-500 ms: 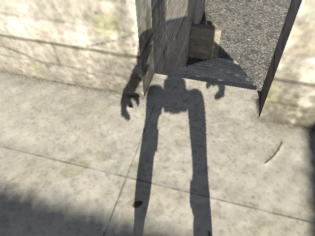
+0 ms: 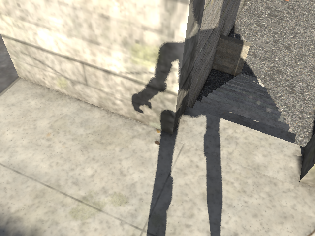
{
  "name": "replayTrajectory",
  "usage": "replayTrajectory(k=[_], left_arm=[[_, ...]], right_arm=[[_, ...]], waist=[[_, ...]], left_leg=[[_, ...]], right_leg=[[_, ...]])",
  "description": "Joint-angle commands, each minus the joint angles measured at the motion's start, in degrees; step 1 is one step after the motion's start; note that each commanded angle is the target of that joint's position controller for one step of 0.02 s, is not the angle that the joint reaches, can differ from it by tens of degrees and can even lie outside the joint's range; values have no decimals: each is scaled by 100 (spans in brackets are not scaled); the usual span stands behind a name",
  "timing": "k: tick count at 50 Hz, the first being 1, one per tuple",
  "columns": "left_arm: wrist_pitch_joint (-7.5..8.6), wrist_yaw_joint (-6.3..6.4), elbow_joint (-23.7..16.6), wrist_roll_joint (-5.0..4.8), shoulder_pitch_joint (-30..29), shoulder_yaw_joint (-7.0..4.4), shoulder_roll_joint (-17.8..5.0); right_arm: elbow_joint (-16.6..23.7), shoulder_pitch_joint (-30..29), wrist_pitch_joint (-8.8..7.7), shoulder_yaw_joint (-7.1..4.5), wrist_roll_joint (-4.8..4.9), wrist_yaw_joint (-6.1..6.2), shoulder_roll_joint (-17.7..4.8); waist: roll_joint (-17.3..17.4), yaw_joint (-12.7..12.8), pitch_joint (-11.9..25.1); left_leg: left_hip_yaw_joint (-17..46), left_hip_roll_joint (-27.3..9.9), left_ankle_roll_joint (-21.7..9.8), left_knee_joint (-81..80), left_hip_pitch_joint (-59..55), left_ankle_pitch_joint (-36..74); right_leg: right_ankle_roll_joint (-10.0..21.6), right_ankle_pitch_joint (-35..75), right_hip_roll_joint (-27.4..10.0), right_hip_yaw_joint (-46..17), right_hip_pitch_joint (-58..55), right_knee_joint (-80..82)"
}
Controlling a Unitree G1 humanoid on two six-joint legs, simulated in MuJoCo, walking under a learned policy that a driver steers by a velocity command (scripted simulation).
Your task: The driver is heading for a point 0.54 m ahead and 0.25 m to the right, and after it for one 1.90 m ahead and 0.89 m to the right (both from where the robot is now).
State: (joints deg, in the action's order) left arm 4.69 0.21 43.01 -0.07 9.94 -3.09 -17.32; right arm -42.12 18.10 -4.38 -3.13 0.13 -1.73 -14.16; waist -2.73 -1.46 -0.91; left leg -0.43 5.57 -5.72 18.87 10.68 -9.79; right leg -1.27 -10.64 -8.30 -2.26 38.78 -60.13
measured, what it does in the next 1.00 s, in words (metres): walks ahead, turning right: right foot, then left foot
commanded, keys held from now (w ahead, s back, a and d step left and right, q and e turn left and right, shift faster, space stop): w+e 0.66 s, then e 0.34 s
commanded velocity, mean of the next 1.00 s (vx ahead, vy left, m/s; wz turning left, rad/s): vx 0.42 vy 0.00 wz -0.43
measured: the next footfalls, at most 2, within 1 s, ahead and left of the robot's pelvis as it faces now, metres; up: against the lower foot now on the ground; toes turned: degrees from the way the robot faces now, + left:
right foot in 0.32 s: +0.35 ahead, -0.16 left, +0.00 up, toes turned -9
left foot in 0.80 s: +0.64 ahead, -0.02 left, +0.00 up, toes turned -26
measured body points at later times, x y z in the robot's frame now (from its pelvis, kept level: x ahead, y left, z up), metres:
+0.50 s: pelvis +0.28 -0.09 -0.01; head +0.32 -0.09 +0.44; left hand +0.46 +0.15 -0.11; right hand +0.36 -0.38 -0.11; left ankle +0.26 +0.08 -0.66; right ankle +0.31 -0.16 -0.75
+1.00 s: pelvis +0.51 -0.08 +0.00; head +0.53 -0.10 +0.45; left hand +0.76 +0.08 -0.10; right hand +0.48 -0.38 -0.10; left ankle +0.60 +0.00 -0.75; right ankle +0.44 -0.19 -0.66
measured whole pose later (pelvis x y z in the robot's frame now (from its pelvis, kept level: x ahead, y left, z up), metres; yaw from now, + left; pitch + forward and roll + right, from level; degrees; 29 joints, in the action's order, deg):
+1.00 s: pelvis +0.51 -0.08 +0.00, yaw -30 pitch +3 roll +0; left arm 5.4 -4.3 39.6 4.0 14.7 -3.3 -16.3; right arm -41.4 13.7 -5.2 -1.0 -1.8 2.1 -16.0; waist 0.2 -1.3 0.0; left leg -4.5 -1.6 -1.5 19.2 15.5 -6.3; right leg -3.9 -23.5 -1.1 -0.1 32.6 -64.1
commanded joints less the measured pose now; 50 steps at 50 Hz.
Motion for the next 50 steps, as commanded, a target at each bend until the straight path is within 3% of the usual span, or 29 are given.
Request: replayTrajectory(k=[1,5,11,14,15,16,17,18,19,20,21,22,26,31,35,36,37,38,39,40,41,42,43,44,45,46,47,49,50], left_arm=[[-6,-4,-255,-3,55,-79,-298],[43,-132,-385,-90,-541,-6,-138],[83,-384,-797,-130,-1147,32,-108],[63,-450,-855,-86,-741,-45,-281],[39,-430,-768,-74,-201,-148,-469],[24,-374,-593,-75,649,-293,-734],[-23,-265,-483,-60,1508,-433,-1254],[14,-272,-566,-95,1384,-448,-1456],[-13,-260,-569,-104,1499,-333,-964],[19,-226,-628,-56,1264,-285,-770],[35,-234,-701,-49,879,-250,-724],[42,-229,-784,-37,587,-211,-578],[26,-113,-861,-21,433,-179,-620],[-55,-24,-771,-75,622,-253,-865],[-119,-49,-668,-108,866,-293,-866],[46,-474,-678,586,854,-243,-875],[131,-604,-743,508,658,-365,-925],[132,-626,-805,452,455,-376,-1018],[163,-640,-679,218,623,-382,-997],[196,-646,-769,90,529,-258,-677],[317,-534,-776,265,1519,-19,103],[306,-521,-632,276,1705,-44,-58],[202,-461,-736,303,1154,-131,-297],[169,-325,-605,341,1030,-241,-503],[141,-241,-503,389,1202,-281,-621],[150,-241,-560,532,1031,-204,-409],[121,-305,-563,562,1034,-153,-280],[105,-513,-499,358,1084,-93,-244],[95,-593,-528,326,925,-62,-203]], right_arm=[[279,-175,-120,-194,-8,102,-822],[59,75,-119,-185,-29,147,-920],[-267,330,-17,-220,2,189,-1018],[-207,82,76,-262,15,269,-1210],[-178,14,124,-273,14,306,-1282],[-139,-67,148,-254,28,344,-1275],[16,69,78,-138,-105,373,-1025],[147,656,-97,83,-144,242,-347],[164,242,-303,-33,-23,118,-975],[334,-287,-369,-53,167,76,-1058],[429,-591,-392,-23,100,99,-956],[433,-687,-348,-79,-36,156,-1018],[456,-333,-157,-67,-153,184,-871],[641,-1236,-146,26,-160,217,-664],[729,-1693,-185,-13,-100,132,-849],[643,-1408,-144,327,-443,38,-210],[604,-1278,-102,287,-377,69,-434],[484,-864,-115,204,-312,88,-892],[406,-564,-161,99,-106,135,-1138],[319,57,-243,87,-1,210,-1372],[221,782,-310,-34,21,263,-1845],[138,1173,-219,42,-200,245,-1497],[136,763,-242,-51,-301,237,-1522],[316,-173,-201,17,-245,207,-1220],[517,-733,-155,167,-139,233,-673],[572,-1035,-191,189,-55,314,-553],[663,-1177,-179,86,-75,406,-793],[769,-1362,-226,-92,-252,477,-1175],[710,-1224,-245,-194,-266,476,-1382]], waist=[[547,128,129],[586,-196,-119],[536,-398,-374],[784,-75,76],[838,232,443],[706,698,887],[-97,945,1568],[-1528,404,2269],[-735,784,2385],[-413,773,1541],[281,525,886],[429,347,641],[48,-47,320],[-84,263,154],[-292,456,170],[-261,272,687],[-178,177,476],[155,29,536],[67,-187,643],[377,-428,1276],[1715,-122,2753],[1830,-372,2953],[790,-301,1475],[638,17,546],[758,246,670],[978,373,407],[1010,423,597],[637,417,636],[699,320,523]], left_leg=[[839,-1501,-863,-904,-238,1918],[451,-1547,-602,-1044,-537,1412],[153,-1999,-477,-626,-1709,2017],[-154,-1954,-245,264,-1840,4483],[-290,-1854,-148,1026,-1767,5400],[-501,-1637,42,2225,-1221,5348],[-644,-1309,270,4128,215,3223],[-1,32,652,6183,2612,-1987],[950,-349,504,6482,3228,-1946],[856,-614,399,6223,3389,-1545],[755,-847,398,5629,3303,-1175],[683,-1017,456,5132,3004,-1003],[526,-1125,844,4340,2554,-770],[358,-862,1062,2314,2117,925],[437,-534,1011,1302,1693,1213],[336,-538,1107,1746,1372,941],[523,-649,1027,1504,1441,669],[553,-554,947,989,1006,1217],[315,-520,628,754,323,1882],[620,-1047,-48,775,-917,3242],[2377,-2713,-1812,1034,-3531,5262],[3641,-3446,-2334,619,-3973,4916],[3087,-3217,-1696,408,-2593,3376],[2273,-2928,-1222,38,-1073,2546],[1754,-2650,-1056,-320,-329,2368],[1116,-2342,-920,-564,401,2553],[799,-2177,-909,-676,688,2621],[27,-1926,-791,-752,872,2233],[-153,-1906,-797,-752,865,2205]], right_leg=[[-77,993,-60,-36,231,714],[86,1959,134,81,182,1901],[413,1222,417,137,667,2589],[686,413,844,623,-279,2622],[817,268,1088,789,-1041,2646],[1024,654,1220,716,-2347,2954],[1457,1145,127,-867,-4151,2954],[2661,446,-1174,-4192,-6060,3719],[2388,-285,-1024,-4245,-6196,4085],[2071,-193,-831,-3343,-5531,4150],[1923,468,-562,-2721,-4545,4296],[1835,1164,-398,-2314,-3939,4373],[1959,2154,-166,-1763,-2780,4739],[1459,1236,436,-1134,-2177,4688],[1256,1389,380,-1522,-2520,4076],[1442,2329,113,-1634,-2730,3811],[1306,2926,39,-1753,-2897,3500],[1062,3038,209,-1797,-2849,3190],[924,3714,374,-1962,-2770,2972],[582,3665,762,-1747,-2453,2103],[64,1196,1645,-1102,-937,354],[-144,-3058,1948,-592,243,-1233],[-103,-2760,1404,-508,806,-2066],[-98,-2064,911,-433,665,-1930],[-98,-1682,604,-454,-27,-1296],[-188,-1753,445,-287,-628,-985],[-266,-1572,562,41,-1122,-1170],[-345,-1026,510,318,-1532,-228],[-372,-793,460,415,-1567,309]])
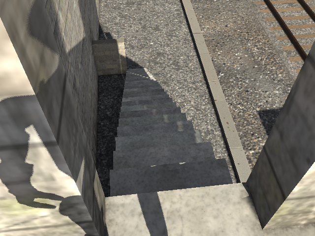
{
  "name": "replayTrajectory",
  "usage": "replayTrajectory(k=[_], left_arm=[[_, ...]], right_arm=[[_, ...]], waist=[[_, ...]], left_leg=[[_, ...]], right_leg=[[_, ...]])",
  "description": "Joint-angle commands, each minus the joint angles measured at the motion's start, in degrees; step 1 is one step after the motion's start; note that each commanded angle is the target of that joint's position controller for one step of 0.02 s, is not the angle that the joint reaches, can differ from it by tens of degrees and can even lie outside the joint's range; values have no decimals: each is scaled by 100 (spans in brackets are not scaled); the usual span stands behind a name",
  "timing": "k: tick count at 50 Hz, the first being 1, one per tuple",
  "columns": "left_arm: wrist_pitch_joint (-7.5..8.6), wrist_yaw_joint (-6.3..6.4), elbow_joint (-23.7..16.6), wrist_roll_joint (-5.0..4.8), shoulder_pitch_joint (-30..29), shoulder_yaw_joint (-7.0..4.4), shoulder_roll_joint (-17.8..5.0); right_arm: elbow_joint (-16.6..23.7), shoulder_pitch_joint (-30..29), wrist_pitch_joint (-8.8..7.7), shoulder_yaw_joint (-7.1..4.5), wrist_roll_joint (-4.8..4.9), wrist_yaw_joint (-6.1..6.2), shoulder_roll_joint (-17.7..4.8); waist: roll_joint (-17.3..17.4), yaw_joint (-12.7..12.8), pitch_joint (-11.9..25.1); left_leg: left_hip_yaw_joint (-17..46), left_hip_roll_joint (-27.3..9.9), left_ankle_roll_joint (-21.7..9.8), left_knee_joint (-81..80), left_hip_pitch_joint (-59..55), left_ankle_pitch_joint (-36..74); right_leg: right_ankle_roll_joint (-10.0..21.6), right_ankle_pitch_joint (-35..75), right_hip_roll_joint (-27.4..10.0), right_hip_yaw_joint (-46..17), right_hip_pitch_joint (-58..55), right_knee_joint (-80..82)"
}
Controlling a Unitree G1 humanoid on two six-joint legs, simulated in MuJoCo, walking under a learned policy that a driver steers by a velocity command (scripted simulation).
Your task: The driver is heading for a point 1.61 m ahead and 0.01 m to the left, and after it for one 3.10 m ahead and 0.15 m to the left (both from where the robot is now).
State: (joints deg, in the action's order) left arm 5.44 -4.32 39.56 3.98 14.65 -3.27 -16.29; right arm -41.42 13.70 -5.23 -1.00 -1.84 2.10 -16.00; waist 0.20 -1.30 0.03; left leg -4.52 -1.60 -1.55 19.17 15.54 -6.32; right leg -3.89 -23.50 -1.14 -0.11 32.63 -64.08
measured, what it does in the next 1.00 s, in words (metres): steps on the spot, turning right: right foot, then left foot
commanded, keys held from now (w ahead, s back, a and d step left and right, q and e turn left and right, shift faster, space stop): e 0.26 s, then no key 0.74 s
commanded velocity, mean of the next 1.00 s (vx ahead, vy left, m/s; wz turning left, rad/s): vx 0.03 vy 0.00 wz -0.29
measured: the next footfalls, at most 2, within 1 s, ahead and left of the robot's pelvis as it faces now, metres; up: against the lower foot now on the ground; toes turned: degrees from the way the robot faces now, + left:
right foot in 0.22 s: +0.08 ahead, -0.15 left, +0.00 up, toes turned -12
left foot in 0.56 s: +0.17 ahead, +0.08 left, +0.00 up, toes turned -11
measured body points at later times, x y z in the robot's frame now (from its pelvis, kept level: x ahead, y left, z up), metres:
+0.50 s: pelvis +0.06 -0.05 +0.00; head +0.08 -0.07 +0.45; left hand +0.30 +0.17 -0.07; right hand +0.12 -0.35 -0.12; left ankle +0.11 +0.09 -0.71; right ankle +0.04 -0.14 -0.75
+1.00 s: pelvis +0.09 -0.03 -0.02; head +0.11 -0.04 +0.43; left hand +0.30 +0.17 -0.10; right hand +0.21 -0.33 -0.10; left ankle +0.13 +0.08 -0.75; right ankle +0.04 -0.14 -0.75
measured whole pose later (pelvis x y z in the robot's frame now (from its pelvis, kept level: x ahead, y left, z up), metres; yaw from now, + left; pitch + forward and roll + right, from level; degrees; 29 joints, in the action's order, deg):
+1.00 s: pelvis +0.09 -0.03 -0.02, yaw -16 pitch +2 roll -1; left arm 3.4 -3.6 33.0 -0.6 14.8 -0.6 -17.5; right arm -43.9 2.0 -4.5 0.1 0.0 -3.1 -15.7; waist 0.7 -0.1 -0.5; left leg -3.9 -3.6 0.8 33.9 18.6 -17.0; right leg 0.9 -18.2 3.1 -3.5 15.9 -32.4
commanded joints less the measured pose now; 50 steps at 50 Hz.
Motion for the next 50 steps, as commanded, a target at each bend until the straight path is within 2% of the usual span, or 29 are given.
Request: replayTrajectory(k=[1,2,5,6,9,10,11,12,13,14,15,16,17,18,19,20,22,24,26,27,28,29,30,31,32,33,36,42,50], left_arm=[[-7,-168,-279,-51,204,9,-228],[-24,-163,-342,-33,92,25,-229],[-89,15,-329,-75,128,6,-369],[-96,55,-392,-56,59,-35,-402],[-38,52,-527,-79,-182,-141,-548],[23,13,-607,-174,-199,-231,-655],[86,-4,-623,-255,-171,-324,-778],[145,68,-690,-272,-22,-440,-1139],[186,175,-822,-348,402,-538,-1659],[328,225,-691,-193,813,-549,-1575],[367,246,-559,-150,854,-569,-1518],[330,256,-634,-262,584,-489,-1259],[270,282,-704,-391,286,-394,-1045],[181,314,-792,-407,47,-356,-968],[127,326,-901,-370,-179,-340,-1004],[89,307,-1053,-307,-342,-295,-971],[112,338,-1140,-293,-470,-268,-978],[141,249,-1172,-360,-470,-255,-972],[96,84,-1081,-448,-313,-243,-969],[47,-33,-1047,-505,-347,-197,-892],[19,-139,-1018,-500,-281,-108,-712],[5,-211,-1043,-515,-199,20,-399],[9,-184,-999,-452,589,62,-318],[-38,-109,-1035,-390,465,9,-608],[-72,-64,-1148,-349,-101,-52,-850],[-68,-25,-1194,-344,-215,-54,-905],[-50,29,-1212,-442,-215,38,-756],[-87,74,-1160,-441,-79,73,-725],[-122,94,-1061,-465,26,57,-836]], right_arm=[[560,-540,-153,-457,-70,81,-1254],[488,-323,-140,-512,-71,80,-1278],[430,-183,-144,-592,-76,24,-1182],[410,-252,-187,-582,-61,48,-1117],[287,-398,-226,-593,-81,125,-1065],[233,-568,-205,-595,-70,154,-1096],[132,-468,-178,-564,-70,129,-1043],[67,-100,-158,-475,-83,122,-698],[407,-53,-223,-303,-91,127,-283],[322,-348,-273,-234,-27,62,-429],[299,-661,-223,-268,-15,70,-563],[175,-585,-182,-351,-40,121,-826],[91,-487,-145,-354,-125,142,-858],[50,-415,-110,-296,-170,130,-757],[-8,-210,-76,-280,-148,90,-707],[-52,-76,-25,-273,-57,16,-714],[-131,-169,108,-256,-6,-168,-649],[-185,-232,178,-156,50,-286,-500],[-189,-388,187,-72,121,-317,-470],[-223,-413,177,-41,206,-322,-490],[-167,-567,154,-40,265,-301,-571],[3,-654,105,-23,304,-287,-687],[165,-1180,14,22,343,-358,-938],[130,-1447,4,36,244,-443,-835],[3,-1172,14,-23,214,-483,-877],[-1,-1197,3,-45,225,-484,-879],[18,-1144,26,-19,221,-486,-724],[110,-1284,26,-14,181,-514,-592],[111,-1397,-19,-81,185,-504,-650]], waist=[[344,173,419],[392,58,356],[618,-80,429],[624,-100,449],[648,-124,516],[758,-35,484],[513,5,566],[-214,-51,994],[-1358,73,1537],[-660,380,1027],[-605,467,646],[-621,372,583],[-642,216,528],[-610,72,446],[-642,-77,469],[-470,-123,548],[-560,-114,537],[-426,-44,536],[-289,80,500],[-139,20,500],[-141,30,592],[-61,0,820],[286,545,1042],[79,554,832],[59,240,598],[115,185,577],[39,18,484],[88,23,550],[135,78,512]], left_leg=[[292,-1309,-1253,-741,103,1786],[433,-1540,-1318,-675,-215,1928],[628,-2024,-1402,-634,-924,1560],[585,-2063,-1262,-599,-1042,1147],[312,-1950,-850,-357,-1179,362],[111,-1763,-633,-84,-1027,-49],[-106,-1556,-418,260,-833,-113],[-645,-1050,36,1270,-445,-666],[-828,-122,569,2657,1042,-2914],[270,45,677,3262,2106,-3320],[525,-157,714,3762,2466,-2965],[488,-259,765,4143,2488,-2779],[552,-324,774,4285,2286,-2574],[573,-371,754,4269,1899,-2298],[523,-320,740,4131,1573,-1884],[458,-231,777,3755,1252,-1562],[362,-208,832,3186,845,-1095],[389,-286,915,2382,639,-1107],[337,-362,910,1436,564,-781],[290,-385,827,825,299,15],[335,-431,657,711,-38,571],[518,-746,385,798,-387,1516],[793,-1007,-279,764,-271,1568],[728,-800,-275,809,344,542],[564,-643,-64,760,456,173],[506,-595,46,848,200,141],[440,-544,99,1026,-276,72],[395,-518,82,1191,-528,431],[429,-492,68,1151,-595,347]], right_leg=[[-87,707,-307,198,-864,1191],[-37,775,-317,173,-659,1553],[173,849,-347,126,-481,2202],[318,885,-352,55,-500,2362],[784,1311,-135,148,-839,3146],[951,1685,52,288,-1268,3570],[1190,2363,216,369,-1815,3985],[1888,3941,-444,-502,-2799,4170],[3291,5450,-1965,-2850,-4148,4432],[3112,5018,-2185,-3070,-4183,4392],[2632,4527,-1865,-2466,-3854,4352],[2412,4449,-1707,-2052,-3539,4380],[2245,4346,-1614,-1825,-3007,4481],[2083,4052,-1455,-1589,-2386,4674],[1984,3730,-1271,-1362,-1984,4787],[1947,3686,-1151,-1138,-1760,4804],[1828,3539,-972,-883,-1554,4682],[1746,3397,-993,-963,-1634,4403],[1711,3026,-1087,-1228,-1856,3993],[1622,2712,-996,-1314,-1794,3793],[1406,2311,-766,-1399,-1654,3681],[972,1628,-412,-1323,-1537,3561],[558,1054,-25,-927,-1835,3762],[419,1243,94,-592,-2194,3712],[517,1276,100,-602,-2039,3575],[608,1332,66,-636,-1778,3558],[684,1296,14,-749,-1275,3783],[626,1743,12,-733,-1274,3718],[593,1684,19,-688,-1284,3754]])
Velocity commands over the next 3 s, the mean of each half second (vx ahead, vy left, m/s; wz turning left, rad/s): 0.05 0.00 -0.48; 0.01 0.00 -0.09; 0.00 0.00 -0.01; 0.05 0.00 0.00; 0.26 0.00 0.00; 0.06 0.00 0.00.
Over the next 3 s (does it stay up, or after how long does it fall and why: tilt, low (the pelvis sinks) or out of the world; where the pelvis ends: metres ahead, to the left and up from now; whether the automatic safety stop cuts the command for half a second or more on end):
stays up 0.32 -0.03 0.00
